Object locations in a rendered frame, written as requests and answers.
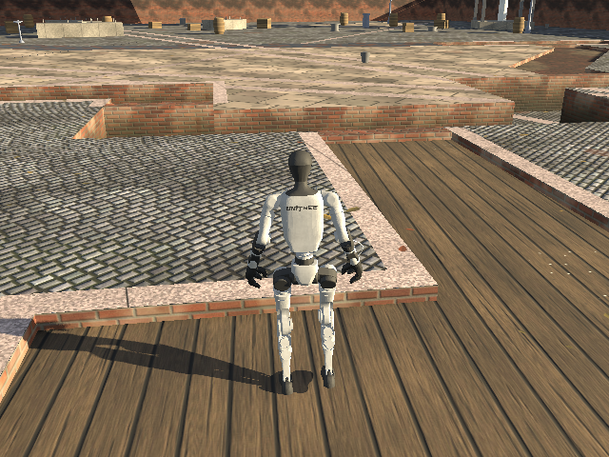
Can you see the right robot foot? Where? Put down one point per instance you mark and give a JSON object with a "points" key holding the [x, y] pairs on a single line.
{"points": [[329, 380]]}

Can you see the right robot upper arm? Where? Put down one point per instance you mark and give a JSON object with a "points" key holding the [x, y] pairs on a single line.
{"points": [[332, 200]]}

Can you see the robot left forearm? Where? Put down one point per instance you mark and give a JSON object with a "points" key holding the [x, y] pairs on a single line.
{"points": [[255, 253]]}

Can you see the left robot hand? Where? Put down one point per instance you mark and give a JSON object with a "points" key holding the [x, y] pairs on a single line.
{"points": [[251, 272]]}

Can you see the robot right forearm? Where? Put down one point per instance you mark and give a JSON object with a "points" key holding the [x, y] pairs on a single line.
{"points": [[350, 251]]}

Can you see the robot head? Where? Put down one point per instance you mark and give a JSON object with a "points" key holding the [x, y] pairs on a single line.
{"points": [[300, 163]]}

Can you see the left robot upper arm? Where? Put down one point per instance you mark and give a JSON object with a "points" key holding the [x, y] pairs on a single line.
{"points": [[272, 202]]}

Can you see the right robot hand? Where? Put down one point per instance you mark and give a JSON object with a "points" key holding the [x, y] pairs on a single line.
{"points": [[357, 268]]}

